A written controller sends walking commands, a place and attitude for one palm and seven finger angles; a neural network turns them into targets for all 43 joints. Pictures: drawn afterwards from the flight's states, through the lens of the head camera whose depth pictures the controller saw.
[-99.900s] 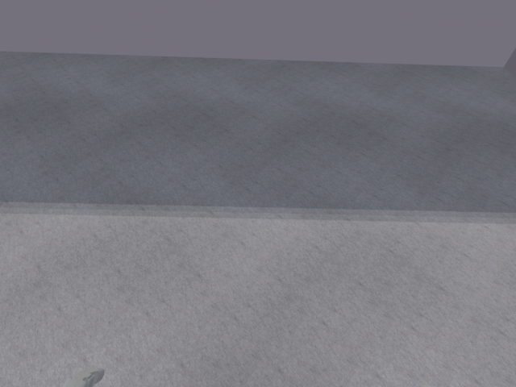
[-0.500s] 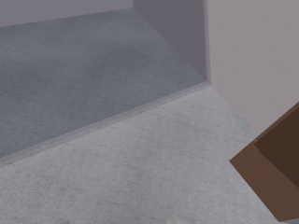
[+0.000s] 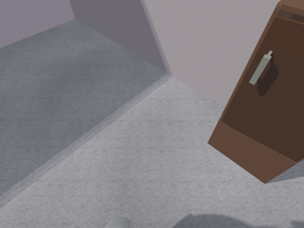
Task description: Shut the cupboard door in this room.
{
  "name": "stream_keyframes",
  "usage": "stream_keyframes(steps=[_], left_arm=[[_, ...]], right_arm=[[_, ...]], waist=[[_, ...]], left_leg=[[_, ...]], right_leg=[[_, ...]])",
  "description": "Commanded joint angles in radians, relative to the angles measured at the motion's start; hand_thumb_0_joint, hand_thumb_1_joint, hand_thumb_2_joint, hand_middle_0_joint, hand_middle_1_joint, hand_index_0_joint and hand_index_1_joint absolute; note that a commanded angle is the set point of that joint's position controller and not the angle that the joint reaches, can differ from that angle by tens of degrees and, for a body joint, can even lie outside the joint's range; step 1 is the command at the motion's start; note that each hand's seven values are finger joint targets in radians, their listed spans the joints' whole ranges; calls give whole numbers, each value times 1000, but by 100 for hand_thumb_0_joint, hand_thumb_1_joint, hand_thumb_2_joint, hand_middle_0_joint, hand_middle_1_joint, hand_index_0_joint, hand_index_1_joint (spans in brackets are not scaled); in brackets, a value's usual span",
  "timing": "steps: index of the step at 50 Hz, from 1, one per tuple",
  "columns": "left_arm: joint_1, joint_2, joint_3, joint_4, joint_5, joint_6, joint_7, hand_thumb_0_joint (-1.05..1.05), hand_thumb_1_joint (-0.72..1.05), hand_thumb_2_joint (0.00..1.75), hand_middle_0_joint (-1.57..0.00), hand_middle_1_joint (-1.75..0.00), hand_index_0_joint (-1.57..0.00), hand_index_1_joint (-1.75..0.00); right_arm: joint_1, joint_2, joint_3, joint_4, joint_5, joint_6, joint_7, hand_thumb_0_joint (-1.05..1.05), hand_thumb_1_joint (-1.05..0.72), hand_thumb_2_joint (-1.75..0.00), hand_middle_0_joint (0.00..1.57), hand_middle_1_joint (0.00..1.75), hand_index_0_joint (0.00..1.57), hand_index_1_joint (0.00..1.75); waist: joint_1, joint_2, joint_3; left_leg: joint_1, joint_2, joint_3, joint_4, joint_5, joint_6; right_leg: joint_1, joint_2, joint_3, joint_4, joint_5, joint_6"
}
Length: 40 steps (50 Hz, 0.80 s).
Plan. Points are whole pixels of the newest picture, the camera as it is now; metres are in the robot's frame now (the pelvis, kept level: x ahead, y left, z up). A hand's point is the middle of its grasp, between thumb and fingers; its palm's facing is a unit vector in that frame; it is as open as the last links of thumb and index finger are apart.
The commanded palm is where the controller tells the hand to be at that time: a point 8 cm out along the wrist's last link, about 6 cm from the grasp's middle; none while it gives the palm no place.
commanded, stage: turn to face it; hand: left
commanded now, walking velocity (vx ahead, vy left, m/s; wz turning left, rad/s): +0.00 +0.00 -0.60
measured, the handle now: (261, 67) +0.68 -0.38 +0.02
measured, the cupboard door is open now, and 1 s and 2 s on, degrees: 5 5 5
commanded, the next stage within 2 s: take the last steps up to it in 0.92 s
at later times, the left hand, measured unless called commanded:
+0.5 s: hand (89, 224) +0.15 +0.20 -0.16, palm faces -0.30 -0.92 -0.25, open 7.4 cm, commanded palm none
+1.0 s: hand (105, 221) +0.16 +0.16 -0.18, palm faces -0.46 -0.87 -0.17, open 7.4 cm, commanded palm none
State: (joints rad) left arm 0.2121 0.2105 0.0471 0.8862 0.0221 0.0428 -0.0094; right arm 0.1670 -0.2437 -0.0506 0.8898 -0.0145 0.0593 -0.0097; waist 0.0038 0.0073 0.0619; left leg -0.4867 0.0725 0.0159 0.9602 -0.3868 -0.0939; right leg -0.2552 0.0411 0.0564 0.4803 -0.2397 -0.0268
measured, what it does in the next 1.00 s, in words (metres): steps on the spot, turning right: left foot, then right foot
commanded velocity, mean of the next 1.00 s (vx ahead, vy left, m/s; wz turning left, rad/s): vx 0.00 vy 0.00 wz -0.43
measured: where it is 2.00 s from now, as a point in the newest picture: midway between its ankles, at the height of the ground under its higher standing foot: outside the picture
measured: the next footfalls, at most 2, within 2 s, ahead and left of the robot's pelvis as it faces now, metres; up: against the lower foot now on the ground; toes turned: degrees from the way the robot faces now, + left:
left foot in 0.12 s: +0.08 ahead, +0.14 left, +0.00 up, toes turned -3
right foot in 0.54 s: -0.03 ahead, -0.12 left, +0.00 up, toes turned -24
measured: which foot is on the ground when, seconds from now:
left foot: up 0.00-0.10, down 0.12-0.52, up 0.54-0.88, down 0.90-1.00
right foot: down 0.00-0.12, up 0.14-0.52, down 0.54-0.92, up 0.94-1.00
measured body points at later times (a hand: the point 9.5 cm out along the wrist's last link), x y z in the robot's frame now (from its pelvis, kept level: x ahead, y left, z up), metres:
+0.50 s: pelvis -0.01 +0.02 +0.00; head +0.02 +0.00 +0.44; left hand +0.16 +0.25 -0.14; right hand -0.04 -0.24 -0.15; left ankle +0.04 +0.14 -0.74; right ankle -0.06 -0.10 -0.72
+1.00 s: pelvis +0.01 +0.02 +0.00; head +0.04 +0.04 +0.44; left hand +0.19 +0.20 -0.17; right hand -0.06 -0.23 -0.13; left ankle +0.06 +0.11 -0.74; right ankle -0.08 -0.08 -0.70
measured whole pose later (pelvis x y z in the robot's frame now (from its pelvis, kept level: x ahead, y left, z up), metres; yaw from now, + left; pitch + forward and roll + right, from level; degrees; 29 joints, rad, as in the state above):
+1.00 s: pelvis +0.01 +0.02 +0.00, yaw -30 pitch +0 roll -1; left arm 0.21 0.23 0.07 0.95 0.02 0.08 -0.01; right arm 0.23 -0.18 -0.01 0.92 -0.03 0.02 -0.03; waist 0.00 -0.05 0.03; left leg -0.28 0.05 0.08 0.57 -0.29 0.02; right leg -0.37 0.04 0.06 0.84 -0.47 0.01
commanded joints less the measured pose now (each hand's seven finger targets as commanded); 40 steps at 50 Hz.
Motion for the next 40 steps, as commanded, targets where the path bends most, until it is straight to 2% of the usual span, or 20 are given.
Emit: stream_keyframes(steps=[1, 4, 5, 6, 7, 8, 9, 12, 20, 22, 24, 25, 26, 27, 28, 29, 30, 32, 35, 40], left_arm=[[6, 235, 72, -72, 8, -20, 18, 0, 90, 90, -20, -30, -20, -30], [-53, 215, 70, -79, -1, -9, 16, 0, 90, 90, -20, -30, -20, -30], [-39, 167, 60, -88, -9, -4, 14, 0, 90, 90, -20, -30, -20, -30], [-13, 114, 49, -105, -20, 1, 3, 0, 90, 90, -20, -30, -20, -30], [-40, 141, 52, -111, -9, 1, 0, 0, 90, 90, -20, -30, -20, -30], [-35, 146, 60, -119, -2, -2, -7, 0, 90, 90, -20, -30, -20, -30], [-14, 150, 70, -85, 9, 6, -12, 0, 90, 90, -20, -30, -20, -30], [-5, 134, 70, -67, 1, 20, -26, 0, 90, 90, -20, -30, -20, -30], [-86, 90, 50, -94, -1, 18, -35, 0, 90, 90, -20, -30, -20, -30], [-70, 83, 45, -91, -3, 12, -33, 0, 90, 90, -20, -30, -20, -30], [1, 102, 49, -68, -4, 4, -29, 0, 90, 90, -20, -30, -20, -30], [55, 152, 58, -50, 1, -5, -22, 0, 90, 90, -20, -30, -20, -30], [103, 260, 76, -38, 13, -21, -9, 0, 90, 90, -20, -30, -20, -30], [136, 312, 83, -26, 1, -20, 5, 0, 90, 90, -20, -30, -20, -30], [126, 302, 74, -28, -3, -19, 11, 0, 90, 90, -20, -30, -20, -30], [50, 258, 73, -43, 1, -22, 18, 0, 90, 90, -20, -30, -20, -30], [1, 229, 71, -50, 0, -21, 25, 0, 90, 90, -20, -30, -20, -30], [-36, 184, 51, -61, -4, -28, 24, 0, 90, 90, -20, -30, -20, -30], [-17, 189, 51, -50, 1, -32, 25, 0, 90, 90, -20, -30, -20, -30], [0, 203, 61, -31, 9, -25, 23, 0, 90, 90, -20, -30, -20, -30]], right_arm=[[-12, -72, -18, -97, 8, -35, -12, 0, -90, -90, 20, 30, 20, 30], [87, -83, -19, -65, 13, -49, -21, 0, -90, -90, 20, 30, 20, 30], [108, -135, -27, -60, 9, -58, -24, 0, -90, -90, 20, 30, 20, 30], [134, -239, -43, -69, -8, -66, -27, 0, -90, -90, 20, 30, 20, 30], [146, -259, -43, -75, -13, -60, -33, 0, -90, -90, 20, 30, 20, 30], [107, -237, -34, -100, -20, -57, -33, 0, -90, -90, 20, 30, 20, 30], [54, -192, -23, -99, -22, -66, -36, 0, -90, -90, 20, 30, 20, 30], [17, -156, -11, -110, -18, -66, -39, 0, -90, -90, 20, 30, 20, 30], [103, -181, -39, -53, -17, -56, -26, 0, -90, -90, 20, 30, 20, 30], [104, -199, -47, -42, -18, -54, -20, 0, -90, -90, 20, 30, 20, 30], [76, -204, -51, -43, -10, -50, -15, 0, -90, -90, 20, 30, 20, 30], [69, -183, -49, -47, -2, -48, -9, 0, -90, -90, 20, 30, 20, 30], [53, -101, -31, -78, 5, -44, -6, 0, -90, -90, 20, 30, 20, 30], [-21, -94, -21, -115, -2, -34, -10, 0, -90, -90, 20, 30, 20, 30], [-17, -100, -18, -107, 2, -24, -12, 0, -90, -90, 20, 30, 20, 30], [5, -91, -23, -90, 2, -22, -14, 0, -90, -90, 20, 30, 20, 30], [7, -102, -24, -75, -2, -23, -13, 0, -90, -90, 20, 30, 20, 30], [41, -105, -23, -44, -6, -26, -7, 0, -90, -90, 20, 30, 20, 30], [56, -82, -19, -30, -1, -25, -5, 0, -90, -90, 20, 30, 20, 30], [43, -60, -13, -39, 4, -35, -9, 0, -90, -90, 20, 30, 20, 30]], waist=[[13, -157, -105], [-41, -144, -115], [-42, 10, -133], [-46, 302, -141], [-57, 281, -123], [-34, 169, -88], [-2, 192, -87], [11, 180, -66], [-45, 204, -91], [-40, 213, -104], [3, 172, -128], [31, 83, -142], [63, -248, -131], [94, -328, -95], [75, -231, -80], [34, -232, -59], [21, -267, -59], [-10, -232, -75], [-6, -147, -110], [13, -161, -98]], left_leg=[[40, -30, 3, -178, -36, 6], [287, -47, 6, -471, 147, 19], [404, 53, -87, -610, 168, 41], [470, 308, -349, -692, 225, 136], [389, 414, -402, -698, 298, 224], [292, 399, -349, -692, 309, 256], [301, 327, -278, -684, 394, 227], [307, 247, -79, -649, 438, 193], [371, 279, 17, -596, 409, 217], [360, 294, 37, -556, 442, 212], [289, 276, 88, -458, 399, 162], [186, 227, 122, -350, 297, 109], [-27, 87, 205, -140, -84, 36], [-131, 13, 108, 68, -271, 23], [-141, 30, 9, 171, -212, 33], [-183, 40, -20, 199, -134, 30], [-181, 49, -19, 209, -86, 23], [-117, 43, -12, 174, 1, 11], [-47, 11, 13, 61, 6, 5], [51, -24, 32, -184, -28, 18]], right_leg=[[84, -260, 300, -93, 368, -173], [-72, -197, 303, -16, 273, -94], [-173, -101, 231, 73, 108, -37], [-318, 40, 68, 295, -252, 30], [-313, 8, 12, 510, -387, 45], [-277, -29, 18, 623, -350, 49], [-304, -28, 16, 689, -286, 61], [-308, -52, -18, 742, -195, 81], [-189, -62, -130, 361, -218, 75], [-127, -47, -153, 270, -203, 60], [29, -39, -162, 67, -34, 39], [166, -82, -96, -64, 69, 17], [278, -321, 227, -191, 260, -63], [201, -440, 378, -178, 490, -159], [141, -439, 329, -188, 374, -195], [138, -372, 296, -196, 273, -181], [132, -338, 281, -184, 272, -166], [106, -272, 158, -149, 369, -142], [125, -263, 150, -133, 386, -151], [100, -271, 221, -121, 313, -172]])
